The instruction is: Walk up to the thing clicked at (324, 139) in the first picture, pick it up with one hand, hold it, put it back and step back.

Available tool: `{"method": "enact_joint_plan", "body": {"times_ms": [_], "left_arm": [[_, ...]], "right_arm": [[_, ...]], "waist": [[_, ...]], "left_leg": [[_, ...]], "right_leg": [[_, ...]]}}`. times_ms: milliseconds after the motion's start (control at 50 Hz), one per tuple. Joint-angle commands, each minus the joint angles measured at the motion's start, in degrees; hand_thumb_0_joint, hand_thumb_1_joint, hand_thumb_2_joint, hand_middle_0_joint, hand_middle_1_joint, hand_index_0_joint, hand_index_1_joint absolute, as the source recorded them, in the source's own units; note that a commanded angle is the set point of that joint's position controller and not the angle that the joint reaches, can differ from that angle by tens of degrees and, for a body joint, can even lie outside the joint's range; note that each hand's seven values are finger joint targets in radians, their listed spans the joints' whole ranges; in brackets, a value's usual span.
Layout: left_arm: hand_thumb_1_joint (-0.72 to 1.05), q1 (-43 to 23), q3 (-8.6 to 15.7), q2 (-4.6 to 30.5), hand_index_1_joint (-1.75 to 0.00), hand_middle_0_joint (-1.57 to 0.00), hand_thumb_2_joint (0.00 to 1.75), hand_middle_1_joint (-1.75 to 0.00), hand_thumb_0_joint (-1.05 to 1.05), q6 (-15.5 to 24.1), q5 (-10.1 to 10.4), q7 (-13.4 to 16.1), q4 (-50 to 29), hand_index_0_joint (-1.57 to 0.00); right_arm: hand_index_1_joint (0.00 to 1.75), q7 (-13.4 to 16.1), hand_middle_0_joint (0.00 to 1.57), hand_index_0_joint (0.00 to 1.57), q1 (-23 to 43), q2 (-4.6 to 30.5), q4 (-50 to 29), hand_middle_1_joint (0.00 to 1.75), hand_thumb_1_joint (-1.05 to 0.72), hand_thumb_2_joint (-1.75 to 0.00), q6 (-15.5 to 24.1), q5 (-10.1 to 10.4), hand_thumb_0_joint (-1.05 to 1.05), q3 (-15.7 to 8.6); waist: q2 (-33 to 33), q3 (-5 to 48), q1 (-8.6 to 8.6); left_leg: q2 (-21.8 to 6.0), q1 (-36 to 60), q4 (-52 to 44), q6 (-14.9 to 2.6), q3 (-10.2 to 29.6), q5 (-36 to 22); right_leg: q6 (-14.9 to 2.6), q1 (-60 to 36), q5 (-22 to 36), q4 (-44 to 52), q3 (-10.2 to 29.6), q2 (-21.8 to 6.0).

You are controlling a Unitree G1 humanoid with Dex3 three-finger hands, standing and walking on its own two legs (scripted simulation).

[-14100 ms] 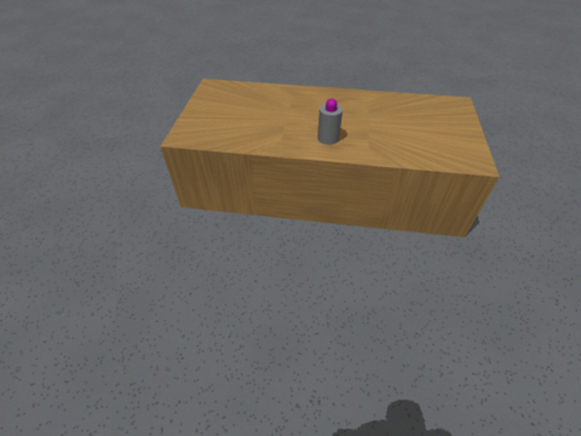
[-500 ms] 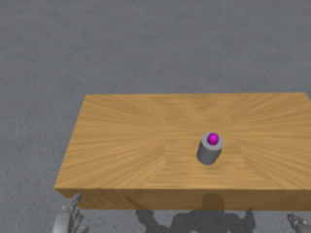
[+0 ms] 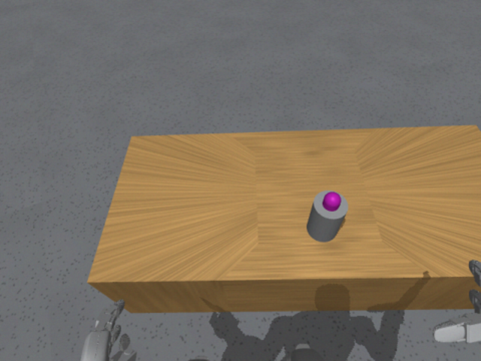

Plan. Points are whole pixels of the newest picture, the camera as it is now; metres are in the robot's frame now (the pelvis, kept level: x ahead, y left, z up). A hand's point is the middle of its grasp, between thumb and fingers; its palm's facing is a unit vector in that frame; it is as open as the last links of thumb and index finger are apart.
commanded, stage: go down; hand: right
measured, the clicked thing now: (327, 213) +0.53 -0.20 -0.26
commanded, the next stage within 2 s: approach in 1.02 s
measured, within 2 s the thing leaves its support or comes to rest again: neither
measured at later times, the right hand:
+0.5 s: hand (463, 245) +0.33 -0.36 -0.02, palm faces +0.18 +0.97 -0.14, open 17.5 cm
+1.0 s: hand (467, 203) +0.40 -0.38 +0.00, palm faces +0.20 +0.97 -0.10, open 17.2 cm
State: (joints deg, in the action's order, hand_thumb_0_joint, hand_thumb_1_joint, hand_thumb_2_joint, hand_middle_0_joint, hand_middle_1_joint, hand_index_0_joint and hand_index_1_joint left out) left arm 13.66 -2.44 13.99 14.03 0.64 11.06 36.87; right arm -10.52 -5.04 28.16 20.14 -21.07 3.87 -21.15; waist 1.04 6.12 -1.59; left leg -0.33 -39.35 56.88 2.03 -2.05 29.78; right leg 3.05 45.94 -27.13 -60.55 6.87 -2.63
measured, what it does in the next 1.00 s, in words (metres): stands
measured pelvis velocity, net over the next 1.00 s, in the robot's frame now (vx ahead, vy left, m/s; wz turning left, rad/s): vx -0.02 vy -0.02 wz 0.06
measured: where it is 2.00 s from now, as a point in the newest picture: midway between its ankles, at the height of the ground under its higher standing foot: outside the picture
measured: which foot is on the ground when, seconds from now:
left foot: down 0.00-1.00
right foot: down 0.00-1.00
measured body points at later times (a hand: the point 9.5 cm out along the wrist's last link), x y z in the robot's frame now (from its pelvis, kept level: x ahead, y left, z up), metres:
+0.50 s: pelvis -0.01 -0.01 +0.00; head +0.09 -0.03 +0.44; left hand +0.06 +0.28 -0.10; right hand +0.31 -0.41 -0.01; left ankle -0.02 +0.15 -0.67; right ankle +0.03 -0.15 -0.67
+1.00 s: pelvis -0.02 -0.02 -0.02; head +0.12 -0.05 +0.41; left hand +0.04 +0.27 -0.11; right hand +0.38 -0.43 +0.01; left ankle -0.02 +0.15 -0.67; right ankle +0.03 -0.15 -0.67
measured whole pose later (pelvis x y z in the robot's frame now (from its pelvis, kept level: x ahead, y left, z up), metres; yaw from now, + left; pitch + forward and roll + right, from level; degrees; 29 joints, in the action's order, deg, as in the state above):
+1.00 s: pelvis -0.02 -0.02 -0.02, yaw +3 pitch +21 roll +4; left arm 18.0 -4.1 17.9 5.0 -1.6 2.4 37.5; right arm -28.3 35.8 49.0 70.6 14.8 3.3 -38.4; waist -1.5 4.6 -6.3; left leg 0.8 -54.4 61.1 3.1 0.2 28.1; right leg 1.9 60.4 -26.7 -65.6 5.2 -3.6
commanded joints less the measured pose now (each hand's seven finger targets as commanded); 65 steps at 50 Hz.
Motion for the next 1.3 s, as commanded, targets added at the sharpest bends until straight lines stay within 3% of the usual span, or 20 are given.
{"method": "enact_joint_plan", "body": {"times_ms": [0, 80, 160, 220, 280, 340, 380, 480, 560, 600, 660, 720, 740, 800, 820, 980, 1060, 1120, 1220, 1280], "left_arm": [[0.89, 0.6, 4.86, 11.31, -0.3, -0.2, 0.89, -0.3, 0.0, 2.51, -0.1, 0.91, -4.95, -0.2], [0.89, 2.1, 4.91, 11.5, -0.3, -0.2, 0.89, -0.3, 0.0, 1.32, -0.44, -0.28, -4.39, -0.2], [0.9, 4.12, 5.58, 12.01, -0.3, -0.2, 0.89, -0.3, 0.0, 0.03, -0.74, -1.64, -4.01, -0.2], [0.9, 5.04, 5.86, 12.28, -0.3, -0.19, 0.89, -0.3, 0.0, -1.18, -1.01, -2.59, -4.15, -0.2], [0.9, 5.71, 5.97, 12.97, -0.3, -0.2, 0.9, -0.3, 0.0, -2.43, -1.18, -3.61, -4.84, -0.2], [0.91, 7.1, 6.24, 13.78, -0.3, -0.2, 0.9, -0.3, 0.0, -3.29, -1.31, -4.1, -4.47, -0.2], [0.92, 7.73, 5.96, 13.44, -0.3, -0.2, 0.89, -0.31, 0.0, -3.8, -1.4, -4.26, -3.72, -0.2], [0.92, 8.02, 5.69, 14.65, -0.3, -0.2, 0.89, -0.31, 0.0, -4.59, -1.58, -4.62, -3.49, -0.2], [0.92, 7.42, 4.71, 14.47, -0.3, -0.2, 0.89, -0.31, 0.0, -4.32, -1.67, -4.98, -2.74, -0.2], [0.92, 7.96, 4.49, 14.67, -0.3, -0.2, 0.89, -0.31, 0.0, -4.51, -1.8, -5.07, -3.11, -0.2], [0.93, 8.5, 3.89, 14.88, -0.3, -0.19, 0.88, -0.31, 0.0, -4.96, -1.85, -5.47, -3.07, -0.2], [0.94, 8.9, 3.6, 15.47, -0.3, -0.19, 0.88, -0.31, 0.0, -5.42, -1.99, -6.03, -3.24, -0.2], [0.93, 9.03, 3.47, 15.57, -0.3, -0.19, 0.89, -0.31, 0.0, -5.57, -2.01, -6.15, -3.05, -0.2], [0.94, 10.02, 3.29, 15.86, -0.3, -0.19, 0.89, -0.31, 0.0, -6.32, -2.3, -6.7, -3.3, -0.2], [0.93, 10.1, 3.32, 16.04, -0.3, -0.19, 0.89, -0.31, 0.0, -6.45, -2.18, -6.86, -3.21, -0.2], [0.93, 10.88, 3.33, 16.49, -0.3, -0.19, 0.9, -0.31, 0.0, -7.96, -2.03, -8.23, -3.65, -0.2], [0.93, 11.76, 3.49, 16.51, -0.3, -0.19, 0.9, -0.31, 0.0, -8.39, -1.75, -8.65, -3.09, -0.2], [0.9, 12.24, 3.19, 16.07, -0.3, -0.2, 0.9, -0.3, 0.0, -8.83, -1.71, -8.97, -2.68, -0.2], [0.9, 10.49, 2.82, 15.76, -0.3, -0.19, 0.9, -0.3, 0.0, -8.46, -2.16, -9.56, -2.57, -0.19], [0.89, 8.96, 2.48, 15.37, -0.3, -0.19, 0.91, -0.3, 0.0, -7.84, -2.79, -9.89, -3.35, -0.19]], "right_arm": [[0.05, -3.36, 0.06, 0.05, 17.09, 19.99, 0.53, 0.05, 0.56, -0.02, 7.25, 0.57, 0.0, -8.79], [0.05, -7.16, 0.06, 0.05, 19.18, 24.33, 9.99, 0.05, 0.54, -0.02, 11.34, 0.61, 0.0, -12.23], [0.05, -10.71, 0.04, 0.04, 23.24, 26.93, 16.46, 0.05, 0.57, -0.04, 16.86, 1.21, 0.0, -14.45], [0.05, -12.6, 0.04, 0.04, 26.12, 27.75, 21.13, 0.05, 0.55, -0.04, 21.04, 1.44, 0.0, -15.37], [0.05, -13.83, 0.04, 0.04, 26.82, 28.26, 23.28, 0.05, 0.56, -0.05, 24.61, 1.22, 0.0, -15.5], [0.05, -14.45, 0.04, 0.04, 33.5, 30.94, 19.62, 0.05, 0.55, -0.05, 27.59, 1.51, 0.0, -16.37], [0.05, -14.3, 0.04, 0.04, 32.03, 29.72, 25.98, 0.05, 0.54, -0.05, 28.83, 1.31, 0.0, -16.13], [0.04, -13.53, 0.05, 0.05, 44.18, 36.27, 24.15, 0.04, 0.53, -0.03, 33.87, 0.45, 0.0, -18.02], [0.04, -14.41, 0.06, 0.05, 46.71, 35.58, 32.68, 0.04, 0.55, -0.02, 36.31, 0.64, 0.0, -16.21], [0.04, -14.77, 0.06, 0.05, 50.76, 37.6, 31.62, 0.04, 0.54, -0.02, 37.25, 0.33, 0.0, -16.44], [0.04, -16.08, 0.07, 0.05, 50.16, 36.87, 39.0, 0.04, 0.51, -0.02, 36.69, 0.85, 0.0, -15.72], [0.04, -16.85, 0.07, 0.06, 51.66, 39.55, 40.37, 0.04, 0.51, -0.02, 37.29, 0.84, 0.0, -16.71], [0.04, -17.19, 0.07, 0.06, 52.52, 39.42, 40.88, 0.04, 0.48, -0.02, 37.42, 0.78, 0.0, -16.15], [0.04, -17.33, 0.07, 0.05, 55.61, 44.1, 36.98, 0.04, 0.49, -0.03, 38.83, 0.93, 0.0, -19.37], [0.04, -17.36, 0.07, 0.06, 54.23, 43.18, 40.48, 0.04, 0.47, -0.02, 38.7, 0.9, 0.0, -19.06], [0.04, -17.63, 0.07, 0.06, 55.36, 44.54, 38.11, 0.04, 0.48, -0.02, 39.82, 0.48, 0.0, -20.16], [0.04, -17.83, 0.07, 0.06, 54.69, 44.29, 36.98, 0.04, 0.51, -0.03, 39.75, 1.03, 0.0, -20.64], [0.05, -17.7, 0.04, 0.04, 55.18, 44.37, 37.92, 0.05, 0.6, -0.04, 39.88, 1.07, 0.0, -20.6], [0.05, -18.25, 0.04, 0.04, 55.95, 37.54, 45.11, 0.06, 0.61, -0.05, 42.74, 2.02, 0.0, -17.22], [0.05, -18.92, 0.04, 0.04, 60.28, 35.08, 45.12, 0.05, 0.61, -0.05, 46.94, 3.57, 0.0, -16.79]], "waist": [[7.59, 12.58, -2.06], [6.62, 13.59, -0.22], [4.44, 17.16, -0.11], [5.16, 16.81, -0.24], [6.76, 18.05, 0.42], [9.92, 23.68, 0.06], [6.2, 19.24, -0.67], [8.36, 18.6, -1.61], [8.34, 14.01, -2.97], [9.01, 18.97, -2.98], [7.2, 16.92, -3.62], [8.23, 18.4, -2.84], [8.2, 19.29, -3.28], [11.64, 25.65, -1.75], [9.45, 24.62, -2.65], [11.89, 25.51, -2.17], [11.22, 27.7, -2.51], [10.71, 24.88, -3.23], [8.41, 15.74, -5.26], [8.04, 15.07, -6.17]], "left_leg": [[0.86, 0.89, -8.71, -1.58, -0.75, -14.05], [0.57, 2.48, -8.31, -1.81, -0.73, -17.41], [0.67, 3.78, -6.82, -1.64, -0.32, -23.63], [0.99, 2.46, -6.16, -2.02, -0.46, -22.63], [1.4, 0.99, -5.62, -2.56, -0.69, -20.68], [1.54, 1.15, -5.54, -2.65, -0.51, -23.0], [1.58, 0.45, -5.57, -2.46, -0.31, -22.59], [1.32, -1.83, -6.34, -2.79, 0.0, -16.76], [1.33, -6.15, -6.66, -2.8, 0.12, -10.97], [1.08, -4.9, -6.61, -2.77, 0.78, -12.55], [1.38, -6.2, -6.26, -2.69, 0.33, -12.23], [1.61, -7.49, -5.38, -2.81, -0.17, -11.75], [1.85, -8.43, -4.59, -2.8, -0.51, -12.49], [1.63, -7.02, -2.74, -2.82, -0.25, -17.36], [1.95, -7.74, -2.6, -2.72, -0.6, -17.32], [1.96, -8.34, -2.77, -3.03, -0.56, -16.3], [2.06, -7.1, -2.51, -2.86, -0.66, -19.64], [2.02, -7.2, -2.69, -2.86, -0.48, -20.33], [2.2, -17.6, 0.98, -3.15, -0.99, -13.47], [2.16, -23.72, 5.09, -3.1, -0.75, -8.65]], "right_leg": [[-3.47, -12.45, 12.08, 9.46, -4.02, 1.34], [-3.62, -11.06, 16.34, 8.54, -4.12, 1.3], [-4.0, -11.26, 22.63, 6.75, -4.31, 1.13], [-4.15, -10.22, 22.68, 7.03, -4.24, 0.94], [-4.1, -12.26, 22.72, 7.99, -4.04, 0.69], [-3.7, -17.4, 28.27, 7.42, -3.82, 0.52], [-4.0, -13.16, 25.61, 7.1, -4.13, 0.69], [-4.3, -11.87, 16.88, 8.42, -4.34, 0.77], [-4.53, -8.57, 8.73, 8.74, -4.38, 0.74], [-4.63, -10.25, 10.24, 7.51, -4.6, 0.89], [-4.75, -7.63, 9.95, 6.93, -4.31, 0.94], [-4.62, -7.82, 10.2, 6.83, -3.87, 0.64], [-4.32, -8.46, 11.82, 6.55, -3.58, 0.51], [-3.93, -11.75, 20.15, 4.18, -3.59, 0.36], [-4.1, -11.08, 20.42, 4.0, -3.35, 0.26], [-4.16, -11.76, 19.1, 4.01, -3.43, 0.06], [-4.12, -12.88, 23.9, 2.76, -3.45, -0.04], [-4.3, -10.61, 23.63, 2.34, -3.61, -0.06], [-4.21, -2.96, 15.98, 0.58, -2.19, -1.05], [-4.37, 3.2, 8.34, -3.13, -1.76, -1.26]]}}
